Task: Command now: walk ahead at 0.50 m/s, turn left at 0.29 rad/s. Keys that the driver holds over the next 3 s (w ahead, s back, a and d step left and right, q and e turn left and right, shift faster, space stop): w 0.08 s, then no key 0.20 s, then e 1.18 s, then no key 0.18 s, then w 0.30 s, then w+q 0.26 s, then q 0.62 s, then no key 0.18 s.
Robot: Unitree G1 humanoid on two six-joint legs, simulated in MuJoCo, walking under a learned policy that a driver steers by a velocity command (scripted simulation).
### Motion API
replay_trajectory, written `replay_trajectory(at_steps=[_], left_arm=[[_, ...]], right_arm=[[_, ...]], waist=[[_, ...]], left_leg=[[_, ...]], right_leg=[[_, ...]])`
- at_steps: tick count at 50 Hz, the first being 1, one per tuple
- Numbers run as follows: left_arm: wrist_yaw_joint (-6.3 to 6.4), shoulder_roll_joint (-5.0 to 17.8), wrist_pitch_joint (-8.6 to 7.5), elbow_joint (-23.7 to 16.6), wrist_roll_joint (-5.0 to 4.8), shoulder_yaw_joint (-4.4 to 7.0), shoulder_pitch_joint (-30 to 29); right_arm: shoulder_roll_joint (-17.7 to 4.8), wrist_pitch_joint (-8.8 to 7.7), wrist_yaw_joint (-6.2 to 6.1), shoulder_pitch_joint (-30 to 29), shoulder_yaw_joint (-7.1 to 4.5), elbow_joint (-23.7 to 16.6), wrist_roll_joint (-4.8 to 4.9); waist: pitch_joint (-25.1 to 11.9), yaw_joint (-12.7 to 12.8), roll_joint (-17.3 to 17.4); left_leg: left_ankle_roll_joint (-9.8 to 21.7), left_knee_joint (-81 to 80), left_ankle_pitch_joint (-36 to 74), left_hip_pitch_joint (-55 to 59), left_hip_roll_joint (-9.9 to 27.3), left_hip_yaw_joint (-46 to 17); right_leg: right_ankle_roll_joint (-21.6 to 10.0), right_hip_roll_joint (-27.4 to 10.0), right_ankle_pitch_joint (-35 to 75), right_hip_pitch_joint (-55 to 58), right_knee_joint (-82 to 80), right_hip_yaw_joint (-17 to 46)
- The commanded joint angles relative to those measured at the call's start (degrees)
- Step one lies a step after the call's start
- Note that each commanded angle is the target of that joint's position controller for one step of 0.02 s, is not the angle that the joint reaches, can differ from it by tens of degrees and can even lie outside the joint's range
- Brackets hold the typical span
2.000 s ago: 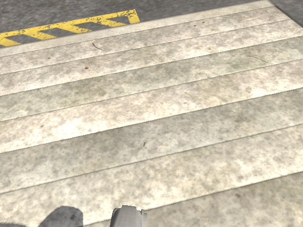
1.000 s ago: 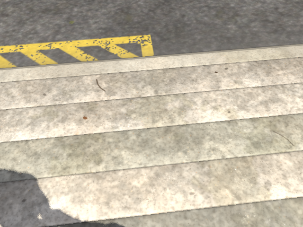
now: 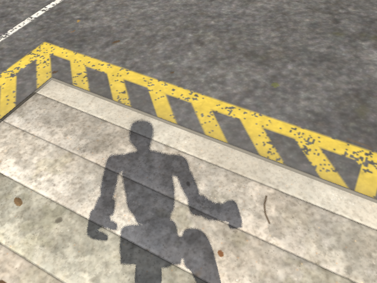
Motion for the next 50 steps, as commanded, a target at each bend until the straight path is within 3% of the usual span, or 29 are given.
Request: replay_trajectory(at_steps=[1, 5, 9, 10, 12, 13, 14, 15, 16, 17, 18, 20, 22, 24, 27, 30, 33, 35, 36, 37, 38, 39, 40, 41, 42, 45, 50], left_arm=[[0.14, 6.72, -0.95, -1.51, -0.47, 1.30, -0.87], [0.65, 9.21, 0.12, 0.46, -1.18, 1.67, -0.18], [0.71, 10.95, 1.35, 2.75, -2.07, 1.77, 3.09], [0.81, 11.16, 1.57, 2.92, -2.35, 1.81, 2.63], [1.13, 10.60, 1.67, 2.82, -2.69, 1.62, 1.21], [1.22, 8.83, 1.34, 2.62, -1.90, 1.04, 1.75], [1.06, 4.50, 0.74, 1.15, 0.33, -0.64, 4.74], [0.65, 3.02, 0.89, 3.21, -0.06, -1.86, 11.52], [0.60, 7.86, 1.83, 4.38, -1.68, -0.41, 10.11], [0.91, 8.13, 2.74, 3.25, -2.32, -0.23, 5.57], [1.51, 7.23, 3.85, 3.04, -1.80, -0.23, 3.22], [2.56, 6.09, 6.18, 3.39, -1.02, 0.08, 4.01], [3.29, 5.59, 7.22, 3.16, -0.87, 0.41, 5.20], [3.49, 5.71, 7.63, 1.81, -0.81, 0.66, 2.85], [3.09, 5.51, 8.28, -0.77, -0.91, 0.64, -1.87], [2.39, 5.97, 8.72, -2.56, -0.96, 0.83, -4.02], [1.32, 5.93, 8.77, -3.61, -0.99, 0.99, -3.85], [0.67, 6.16, 8.58, -2.46, -0.69, 1.47, -0.02], [0.86, 8.72, 8.47, -2.44, -0.24, 2.31, 1.35], [2.01, 15.47, 8.41, -4.00, -0.18, 3.71, 1.55], [1.58, 16.57, 7.47, -5.54, 1.49, 3.57, 2.15], [1.24, 14.96, 6.25, -6.08, 2.11, 3.12, 0.93], [1.42, 13.76, 5.48, -6.58, 1.08, 2.89, -2.31], [1.71, 12.12, 5.41, -7.29, -0.18, 2.47, -4.84], [2.09, 11.23, 5.57, -7.77, -1.03, 2.09, -6.35], [2.81, 10.61, 5.83, -8.30, -0.98, 1.79, -4.54], [3.61, 12.19, 6.75, -9.33, -1.11, 2.57, -3.46]], right_arm=[[-1.24, -0.83, 0.25, -2.30, -0.07, -4.60, -0.48], [0.69, -1.55, 1.14, -9.32, 1.22, -5.09, -0.40], [-0.42, -2.00, 1.91, -13.21, 0.81, -6.11, -0.26], [-0.97, -2.07, 2.07, -12.81, 0.54, -6.21, -0.37], [-3.02, -2.10, 1.83, -6.11, -0.66, -3.87, -1.43], [-5.91, -2.12, 1.28, -1.17, -1.60, -2.88, -2.03], [-10.32, -1.85, 0.55, 4.55, -2.14, -2.96, -3.95], [-8.33, -1.42, 0.79, 5.72, -1.13, -2.13, -3.12], [-5.90, -0.82, 1.15, 5.35, -0.81, -1.89, -1.98], [-4.40, -0.74, 1.20, 1.40, -0.26, -1.97, -1.36], [-2.45, -0.79, 1.21, -2.42, 0.50, -1.76, -1.31], [-2.31, -0.94, 1.05, -8.12, 0.47, -1.26, -2.58], [-3.43, -1.14, 0.41, -10.51, -0.04, -0.94, -3.07], [-4.44, -0.92, -0.50, -10.12, -0.49, -0.11, -2.53], [-5.33, 0.08, -1.84, -8.98, -0.95, 1.29, -1.95], [-6.33, 1.19, -2.39, -8.74, -1.35, 2.17, -1.55], [-7.41, 2.08, -2.41, -8.86, -1.74, 3.00, -0.66], [-6.95, 2.79, -2.49, -8.86, -1.75, 3.79, 0.35], [-5.09, 3.10, -2.38, -6.33, -1.46, 4.88, 0.22], [-1.75, 3.03, -1.83, -5.58, -0.61, 3.42, -2.18], [-3.62, 2.69, -2.25, -12.33, -1.02, 0.81, -2.28], [-5.35, 2.74, -2.38, -13.82, -1.62, 0.81, -1.45], [-5.57, 2.94, -2.59, -12.37, -1.93, 1.66, -1.02], [-5.60, 3.15, -3.03, -11.19, -2.12, 2.89, -1.36], [-5.94, 3.25, -3.30, -10.87, -2.30, 2.91, -1.74], [-4.62, 2.83, -3.02, -10.45, -1.94, 2.56, -1.10], [-3.70, 2.44, -2.58, -12.83, -1.25, 1.77, -0.76]], waist=[[0.41, -1.81, -7.72], [1.08, 0.15, -7.76], [-0.44, 1.53, -9.52], [-1.03, 0.78, -9.91], [-4.68, -3.04, -8.71], [-7.85, -4.92, -6.43], [-15.90, -5.13, 4.75], [-23.99, -4.21, 13.25], [-21.85, -5.51, 7.35], [-15.44, -4.60, 4.78], [-11.26, -3.07, 1.81], [-7.05, 0.50, 3.80], [-6.09, 1.75, 5.83], [-5.84, 0.92, 4.92], [-4.81, -0.90, 4.51], [-4.19, -1.71, 4.63], [-4.27, -1.29, 4.81], [-4.56, 0.53, 3.42], [-2.83, 0.09, -2.24], [-1.84, -2.69, -19.73], [-2.23, 1.36, -21.30], [-2.68, 1.18, -14.76], [-2.76, -0.83, -11.49], [-3.58, -1.83, -8.69], [-3.99, -2.47, -8.80], [-6.25, -2.44, -8.83], [-5.31, -1.02, -10.29]], left_leg=[[-0.85, -6.99, 2.92, -9.07, 3.61, -0.57], [-1.44, -23.13, 12.66, -3.82, 3.89, 3.50], [-0.63, -33.36, 15.91, 3.07, 0.54, 5.63], [0.33, -35.80, 15.99, 5.14, 0.04, 5.50], [2.82, -43.14, 22.45, 17.12, -2.54, 7.07], [4.77, -42.95, 35.67, 26.99, 0.90, 4.21], [11.79, -37.26, 61.05, 46.09, 15.71, -10.77], [19.67, -39.06, 65.09, 51.52, 25.20, -22.12], [18.00, -40.96, 54.44, 46.24, 22.00, -19.40], [15.58, -42.60, 47.39, 40.75, 19.34, -14.57], [13.66, -44.91, 41.44, 33.42, 17.17, -10.98], [11.58, -50.20, 34.06, 18.46, 14.20, -4.64], [12.05, -51.92, 32.15, 14.18, 13.61, -0.66], [12.47, -52.62, 28.20, 15.12, 14.82, 0.41], [12.57, -54.19, 17.30, 16.95, 16.45, 0.76], [12.07, -53.77, 13.91, 18.54, 17.46, 1.74], [10.25, -50.45, 15.85, 21.02, 18.06, 3.14], [6.34, -44.43, 13.45, 19.98, 15.61, 6.45], [1.83, -36.25, 7.58, 15.76, 12.10, 10.41], [-4.53, -18.11, -10.59, 0.51, 3.75, 16.44], [-5.33, -7.62, -20.22, -6.63, -1.63, 7.45], [-4.65, -1.75, -16.88, -7.63, -0.52, 3.15], [-4.11, -0.99, -11.38, -8.29, 0.27, 1.73], [-4.20, -1.55, -7.87, -8.22, 0.87, 1.15], [-4.53, -1.52, -5.12, -7.19, 0.89, 0.99], [-5.25, -3.17, -0.99, -5.36, -0.59, 0.72], [-6.49, -16.60, 0.24, -2.51, -1.38, -0.31]], right_leg=[[-11.16, -14.94, 13.96, 7.74, -12.63, 14.57], [-9.65, -13.00, 19.09, 6.52, -12.82, 7.82], [-7.55, -13.45, 29.93, 9.87, -7.50, 5.78], [-6.76, -13.63, 30.87, 10.62, -5.41, 5.80], [-4.18, -11.02, 34.91, 9.80, 2.47, 4.26], [-1.69, -8.04, 29.60, 5.42, 10.38, 2.14], [2.28, -3.07, 3.54, -10.08, 28.34, -0.38], [4.04, -0.97, -28.41, -17.02, 40.52, 5.95], [4.32, -2.88, -27.83, -18.78, 44.99, 8.97], [4.32, -4.22, -25.21, -22.17, 45.25, 7.72], [4.64, -5.98, -21.84, -21.35, 42.39, 7.37], [5.67, -6.69, -14.85, -11.64, 37.62, 6.31], [6.17, -5.42, -11.74, -8.61, 35.80, 4.43], [5.73, -5.67, -9.45, -10.15, 34.00, 4.21], [4.85, -6.76, -7.87, -11.99, 30.34, 3.84], [3.87, -6.27, -8.80, -10.85, 26.12, 2.07], [1.93, -5.04, -8.46, -7.39, 18.32, -0.07], [-0.73, -2.19, -1.42, -0.45, 7.12, -2.41], [-3.22, -4.15, 5.83, 3.25, 0.07, 3.15], [-9.46, -18.34, 25.23, 10.69, -2.81, 23.21], [-18.29, -23.71, 27.36, 7.43, -6.15, 32.13], [-17.57, -21.13, 24.68, 7.42, -6.25, 28.57], [-14.22, -18.04, 23.31, 7.75, -5.13, 24.37], [-11.64, -16.05, 22.02, 8.18, -4.33, 22.09], [-10.77, -15.05, 23.15, 7.55, -4.04, 20.80], [-10.71, -13.23, 26.48, 9.75, -3.31, 19.74], [-10.64, -12.08, 17.97, 10.28, -3.16, 22.99]])
Next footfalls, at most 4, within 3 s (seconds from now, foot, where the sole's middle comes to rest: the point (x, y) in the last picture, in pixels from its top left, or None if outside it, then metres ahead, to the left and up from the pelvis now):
0.26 left None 0.28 0.15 -0.78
0.72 right None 0.22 -0.09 -0.78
1.24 left None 0.29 0.11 -0.78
1.66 right None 0.13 -0.11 -0.78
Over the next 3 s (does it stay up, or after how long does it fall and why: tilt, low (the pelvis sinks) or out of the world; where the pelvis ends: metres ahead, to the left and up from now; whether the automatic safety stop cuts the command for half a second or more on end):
stays up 0.50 -0.15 0.00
